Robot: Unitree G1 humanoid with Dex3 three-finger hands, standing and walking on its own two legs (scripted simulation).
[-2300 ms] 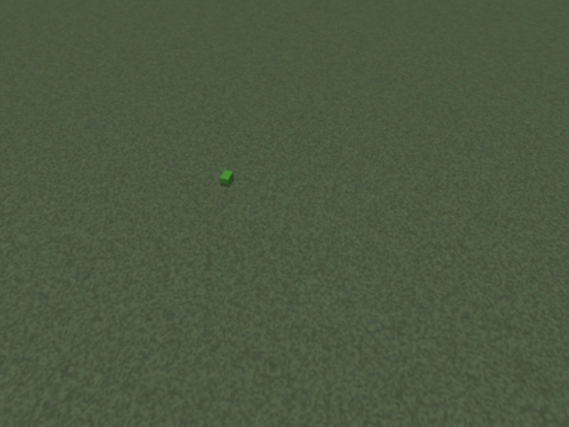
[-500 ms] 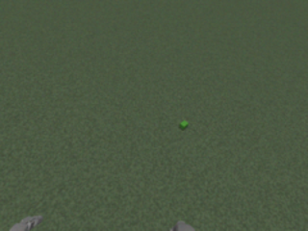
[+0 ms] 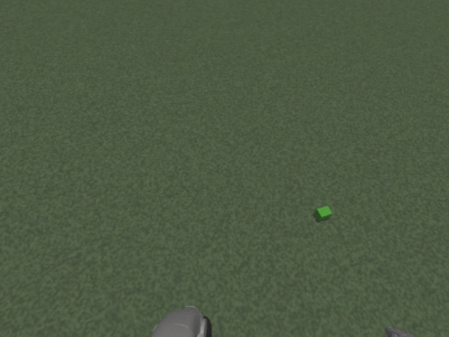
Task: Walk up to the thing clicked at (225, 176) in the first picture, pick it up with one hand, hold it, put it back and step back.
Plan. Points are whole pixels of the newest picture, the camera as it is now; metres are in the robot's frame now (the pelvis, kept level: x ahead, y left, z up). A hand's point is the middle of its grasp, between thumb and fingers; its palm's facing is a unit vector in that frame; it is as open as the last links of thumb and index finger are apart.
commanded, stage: walk up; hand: left
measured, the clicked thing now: (323, 212) +0.78 -0.40 -0.73
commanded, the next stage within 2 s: none
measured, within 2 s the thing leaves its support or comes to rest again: neither
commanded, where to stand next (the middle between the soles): +0.58 -0.81 m, yaw +31 degrees
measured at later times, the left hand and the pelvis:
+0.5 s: hand (209, 299) +0.20 +0.06 -0.12, palm faces +0.18 -0.91 -0.37, open 7.4 cm; pelvis +0.15 -0.24 -0.01, yaw +12 degrees
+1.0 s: hand (291, 272) +0.29 -0.11 -0.16, palm faces +0.25 -0.90 -0.35, open 7.4 cm; pelvis +0.29 -0.42 -0.02, yaw +20 degrees
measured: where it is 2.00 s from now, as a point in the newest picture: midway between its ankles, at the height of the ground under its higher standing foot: (426, 278)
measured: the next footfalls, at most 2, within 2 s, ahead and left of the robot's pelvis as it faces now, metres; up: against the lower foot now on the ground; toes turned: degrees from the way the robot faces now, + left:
right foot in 0.36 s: +0.23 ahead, -0.37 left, +0.00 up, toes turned +6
left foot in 0.68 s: +0.32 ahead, -0.18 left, +0.00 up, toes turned +20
